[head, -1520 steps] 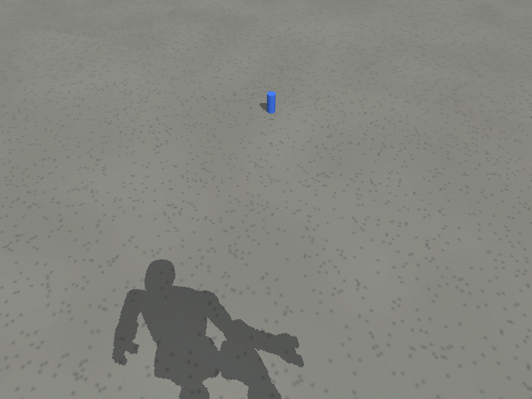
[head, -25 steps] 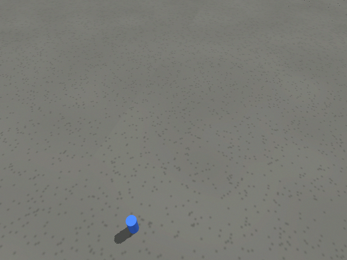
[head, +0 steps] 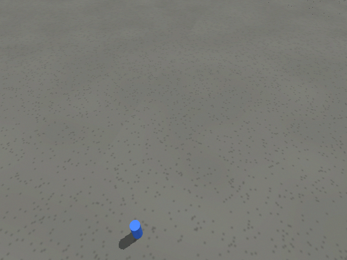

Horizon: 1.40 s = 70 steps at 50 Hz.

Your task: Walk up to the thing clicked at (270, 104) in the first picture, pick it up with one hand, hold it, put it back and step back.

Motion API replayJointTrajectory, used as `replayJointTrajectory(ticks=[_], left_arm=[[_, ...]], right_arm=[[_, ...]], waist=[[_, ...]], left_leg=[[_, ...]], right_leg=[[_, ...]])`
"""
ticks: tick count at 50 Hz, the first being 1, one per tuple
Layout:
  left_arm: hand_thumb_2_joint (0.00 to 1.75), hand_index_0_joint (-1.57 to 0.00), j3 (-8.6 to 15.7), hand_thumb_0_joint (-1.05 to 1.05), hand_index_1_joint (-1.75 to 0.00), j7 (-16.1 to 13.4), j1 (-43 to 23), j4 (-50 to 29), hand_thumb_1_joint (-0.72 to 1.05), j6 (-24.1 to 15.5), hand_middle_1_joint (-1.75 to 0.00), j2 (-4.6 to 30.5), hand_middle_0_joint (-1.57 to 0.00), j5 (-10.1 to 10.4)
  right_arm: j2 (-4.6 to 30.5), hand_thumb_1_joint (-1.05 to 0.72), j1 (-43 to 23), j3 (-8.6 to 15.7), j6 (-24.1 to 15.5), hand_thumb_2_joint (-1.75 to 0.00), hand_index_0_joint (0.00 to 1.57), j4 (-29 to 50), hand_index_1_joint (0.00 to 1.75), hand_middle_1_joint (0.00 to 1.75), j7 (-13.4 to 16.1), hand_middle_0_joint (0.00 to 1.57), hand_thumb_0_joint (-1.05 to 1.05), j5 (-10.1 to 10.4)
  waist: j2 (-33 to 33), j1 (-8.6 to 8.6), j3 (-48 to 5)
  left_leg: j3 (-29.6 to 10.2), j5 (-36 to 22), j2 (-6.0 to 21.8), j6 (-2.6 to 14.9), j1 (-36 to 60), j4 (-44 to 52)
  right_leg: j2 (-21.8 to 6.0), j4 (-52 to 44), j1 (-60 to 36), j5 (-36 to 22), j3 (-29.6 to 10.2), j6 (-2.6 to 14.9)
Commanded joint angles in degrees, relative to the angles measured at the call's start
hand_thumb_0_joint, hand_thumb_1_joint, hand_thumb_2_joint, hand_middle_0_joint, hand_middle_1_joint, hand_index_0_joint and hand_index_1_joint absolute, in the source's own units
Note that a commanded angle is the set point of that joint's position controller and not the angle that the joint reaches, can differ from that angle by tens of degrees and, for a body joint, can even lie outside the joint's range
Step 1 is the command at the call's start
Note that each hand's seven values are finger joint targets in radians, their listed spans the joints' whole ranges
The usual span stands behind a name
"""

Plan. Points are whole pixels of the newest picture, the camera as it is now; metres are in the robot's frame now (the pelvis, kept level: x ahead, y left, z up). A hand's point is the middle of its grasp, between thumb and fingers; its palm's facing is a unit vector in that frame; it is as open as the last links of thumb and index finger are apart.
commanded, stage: stand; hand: left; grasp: from above
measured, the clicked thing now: (136, 229) +0.42 +0.21 -0.72
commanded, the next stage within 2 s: step back in 1.58 s
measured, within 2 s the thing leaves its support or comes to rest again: neither
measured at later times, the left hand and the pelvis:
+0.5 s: hand out of the picture +0.06 +0.22 -0.16, palm faces +0.00 -0.95 -0.31, open 7.4 cm; pelvis +0.00 -0.01 +0.00, yaw +0 degrees
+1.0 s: hand out of the picture +0.08 +0.22 -0.16, palm faces -0.01 -0.95 -0.32, open 7.4 cm; pelvis +0.01 -0.02 +0.00, yaw -1 degrees
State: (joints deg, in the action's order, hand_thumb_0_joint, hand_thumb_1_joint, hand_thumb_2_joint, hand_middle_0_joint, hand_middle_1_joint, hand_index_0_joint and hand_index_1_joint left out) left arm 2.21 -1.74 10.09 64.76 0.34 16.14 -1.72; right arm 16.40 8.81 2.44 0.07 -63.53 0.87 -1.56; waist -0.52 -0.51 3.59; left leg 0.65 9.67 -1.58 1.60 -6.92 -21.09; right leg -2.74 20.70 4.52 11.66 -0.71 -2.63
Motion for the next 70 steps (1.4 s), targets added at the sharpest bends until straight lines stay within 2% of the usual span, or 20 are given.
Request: replayJointTrajectory(ticks=[1,5,9,11,15,18,21,23,24,29,31,33,39,45,47,49,58,60,62,70], left_arm=[[0.9,-0.2,1.6,0.0,-0.3,-0.6,-1.6,-2.4,0.9,-1.3,-0.3,10.5,-0.2,0.1],[0.9,-0.2,1.4,0.0,-0.3,-0.4,-1.6,-2.1,0.9,-1.3,-0.3,10.7,-0.2,0.3],[0.9,-0.2,1.4,0.0,-0.3,-0.3,-2.0,-2.2,0.9,-1.4,-0.3,11.2,-0.2,0.1],[0.9,-0.2,1.4,0.0,-0.3,-0.2,-1.9,-2.2,0.9,-1.5,-0.3,11.4,-0.2,0.3],[0.9,-0.2,1.4,0.0,-0.3,-0.1,-2.1,-2.2,0.9,-1.5,-0.3,11.4,-0.2,0.3],[0.9,-0.2,1.4,0.0,-0.3,-0.1,-2.8,-2.3,0.9,-1.6,-0.3,11.6,-0.2,0.4],[0.9,-0.2,1.1,0.0,-0.3,0.0,-2.6,-1.8,0.9,-1.4,-0.3,11.0,-0.2,0.6],[0.9,-0.2,0.9,0.0,-0.3,0.1,-2.5,-1.8,0.9,-1.3,-0.3,10.4,-0.2,0.7],[0.9,-0.2,1.0,0.0,-0.3,0.1,-2.6,-1.8,0.9,-1.3,-0.3,11.0,-0.2,0.7],[0.9,-0.2,1.1,0.0,-0.3,0.2,-3.0,-1.9,0.9,-1.4,-0.3,11.4,-0.2,0.7],[0.9,-0.2,0.9,0.0,-0.3,0.2,-3.6,-1.8,0.9,-1.4,-0.3,11.1,-0.2,0.8],[0.9,-0.2,1.1,0.0,-0.3,0.2,-3.7,-2.2,0.9,-1.6,-0.3,11.9,-0.2,0.7],[0.9,-0.2,1.2,0.0,-0.3,0.3,-4.5,-2.4,0.9,-1.8,-0.3,12.7,-0.2,0.8],[0.9,-0.2,1.0,0.0,-0.3,0.4,-4.4,-2.7,0.9,-1.9,-0.3,12.7,-0.2,0.8],[0.9,-0.2,1.0,0.0,-0.3,0.5,-4.8,-2.8,0.9,-1.9,-0.3,13.1,-0.2,0.9],[0.9,-0.2,1.0,0.0,-0.3,0.5,-4.8,-3.0,0.9,-2.0,-0.3,13.2,-0.2,1.0],[0.9,-0.2,0.8,0.0,-0.3,0.6,-5.1,-2.9,0.9,-2.0,-0.3,13.6,-0.2,1.1],[0.9,-0.2,0.7,0.0,-0.3,0.7,-4.8,-2.7,0.9,-2.0,-0.3,13.5,-0.2,1.0],[0.9,-0.2,0.9,0.0,-0.3,0.7,-5.4,-3.2,0.9,-2.1,-0.3,14.2,-0.2,1.0],[0.9,-0.2,0.7,0.0,-0.3,0.8,-5.7,-3.4,0.9,-2.1,-0.3,14.1,-0.2,1.2]], right_arm=[[10.2,-0.9,-2.4,1.6,-1.3,-0.9,0.2,2.9,0.3,0.3,0.7,0.2,0.0,0.2],[10.9,-0.9,-2.5,1.4,-1.3,-0.9,0.2,2.4,0.3,0.3,0.6,0.2,0.0,0.2],[11.0,-0.9,-2.9,1.2,-1.2,-0.9,0.2,2.3,0.3,0.3,0.4,0.2,0.0,0.3],[11.2,-0.9,-3.0,1.2,-1.3,-0.9,0.2,2.3,0.3,0.3,0.4,0.2,0.0,0.3],[11.9,-0.9,-3.0,0.9,-1.5,-0.9,0.2,1.9,0.3,0.3,0.5,0.2,0.0,0.5],[11.8,-0.9,-3.0,0.7,-1.6,-0.9,0.2,1.7,0.3,0.3,0.6,0.2,0.0,0.6],[11.5,-0.9,-2.6,0.5,-1.5,-0.9,0.2,1.1,0.3,0.3,0.6,0.2,0.0,0.6],[11.3,-0.9,-3.0,0.4,-1.5,-0.9,0.2,1.0,0.3,0.3,0.6,0.2,0.0,0.6],[11.6,-0.9,-2.6,0.3,-1.4,-0.9,0.2,0.8,0.3,0.3,0.5,0.2,0.0,0.6],[12.3,-0.9,-3.7,0.4,-1.6,-0.9,0.2,1.1,0.3,0.3,0.5,0.2,0.0,0.7],[11.1,-0.9,-2.9,0.1,-1.4,-0.9,0.2,0.6,0.3,0.3,0.4,0.2,0.0,0.6],[12.0,-0.9,-3.4,0.4,-1.6,-0.9,0.2,0.9,0.3,0.3,0.3,0.2,0.0,0.6],[12.1,-0.9,-3.6,0.3,-1.7,-0.9,0.2,0.8,0.3,0.3,0.2,0.2,0.0,0.6],[12.8,-0.9,-4.5,0.5,-1.8,-0.9,0.2,0.9,0.3,0.3,0.2,0.2,0.0,0.7],[12.7,-0.9,-3.7,0.3,-1.8,-0.9,0.2,0.6,0.3,0.3,0.2,0.2,0.0,0.7],[13.3,-0.9,-4.1,0.4,-1.9,-0.9,0.2,0.8,0.3,0.3,0.2,0.2,0.0,0.7],[14.0,-0.9,-4.4,0.2,-1.7,-0.9,0.2,0.7,0.3,0.3,0.0,0.2,0.0,0.8],[13.9,-0.9,-4.6,0.1,-1.7,-0.9,0.2,0.8,0.3,0.3,-0.1,0.2,0.0,0.8],[14.3,-0.9,-4.7,0.3,-1.9,-0.9,0.2,0.8,0.3,0.3,0.0,0.2,0.0,0.8],[14.3,-0.9,-4.4,0.0,-2.1,-0.9,0.2,0.7,0.3,0.3,0.1,0.2,0.0,0.9]], waist=[[1.9,0.39,-0.1],[0.2,0.4,0.8],[1.1,0.56,-0.1],[1.3,0.59,-1.9],[0.2,0.58,-1.4],[0.8,0.65,-3.3],[0.8,0.65,-1.8],[0.4,0.45,-2.5],[0.4,0.62,-1.0],[1.3,0.46,-1.4],[1.7,0.93,-1.2],[1.2,0.7,-2.7],[1.3,1.0,-2.1],[1.0,0.83,-4.3],[0.9,1.06,-3.5],[0.0,0.96,-5.1],[0.4,0.88,-3.6],[0.5,0.88,-2.7],[0.5,0.71,-4.8],[0.4,0.82,-5.2]], left_leg=[[-6.9,1.1,6.7,-0.02,-0.4,5.2],[-7.1,3.4,6.9,-0.05,-1.5,5.7],[-6.7,2.7,6.8,-0.08,-1.3,5.2],[-6.5,-0.1,7.3,0.05,1.0,4.7],[-6.7,-0.2,7.5,0.06,0.4,5.1],[-6.2,-5.3,7.9,0.23,1.8,4.4],[-6.1,-4.2,7.8,-0.08,1.1,5.1],[-5.7,-5.4,7.8,-0.06,1.3,4.6],[-5.9,-2.7,7.7,-0.24,-0.2,5.4],[-6.0,-2.3,8.0,-0.13,0.9,5.5],[-6.0,-1.7,7.9,-0.2,0.0,5.8],[-5.8,-5.4,8.1,-0.15,1.0,5.0],[-5.9,-2.4,8.0,-0.41,0.3,5.9],[-5.6,-8.4,8.6,-0.33,2.8,4.4],[-5.5,-6.6,8.5,-0.6,1.5,5.1],[-5.4,-8.9,8.7,-0.36,2.6,4.4],[-5.6,-6.6,8.8,-0.48,2.2,4.9],[-5.6,-3.8,8.5,-0.74,1.4,5.4],[-5.4,-7.7,9.0,-0.43,3.2,4.7],[-5.2,-10.6,9.2,-0.81,3.4,4.7]], right_leg=[[-3.7,-4.9,3.5,-0.2,-3.6,2.68],[-3.5,-5.4,3.8,1.4,-3.9,2.78],[-3.5,-5.8,3.8,2.0,-4.1,2.87],[-4.0,-5.7,3.6,-0.6,-4.6,3.15],[-3.8,-5.4,3.0,-1.9,-4.4,3.08],[-4.1,-4.7,1.8,-5.7,-4.4,3.19],[-3.7,-5.0,2.3,-3.7,-4.2,3.2],[-3.7,-5.1,1.9,-5.0,-4.3,3.25],[-3.6,-5.4,2.4,-3.4,-4.1,3.13],[-3.8,-5.5,3.0,-2.9,-4.5,3.25],[-3.7,-5.5,2.7,-2.2,-4.4,3.36],[-4.1,-5.4,1.8,-5.4,-4.7,3.3],[-3.9,-5.8,2.4,-3.1,-4.5,3.36],[-4.1,-5.2,1.8,-7.6,-4.4,3.5],[-4.1,-5.2,1.8,-6.6,-4.4,3.44],[-4.4,-4.8,0.9,-9.0,-4.7,3.55],[-4.2,-5.6,1.8,-6.8,-4.8,3.53],[-4.0,-6.1,2.6,-4.5,-4.8,3.45],[-4.5,-5.4,1.6,-8.4,-5.1,3.71],[-4.3,-4.9,0.9,-10.8,-4.8,3.6]])
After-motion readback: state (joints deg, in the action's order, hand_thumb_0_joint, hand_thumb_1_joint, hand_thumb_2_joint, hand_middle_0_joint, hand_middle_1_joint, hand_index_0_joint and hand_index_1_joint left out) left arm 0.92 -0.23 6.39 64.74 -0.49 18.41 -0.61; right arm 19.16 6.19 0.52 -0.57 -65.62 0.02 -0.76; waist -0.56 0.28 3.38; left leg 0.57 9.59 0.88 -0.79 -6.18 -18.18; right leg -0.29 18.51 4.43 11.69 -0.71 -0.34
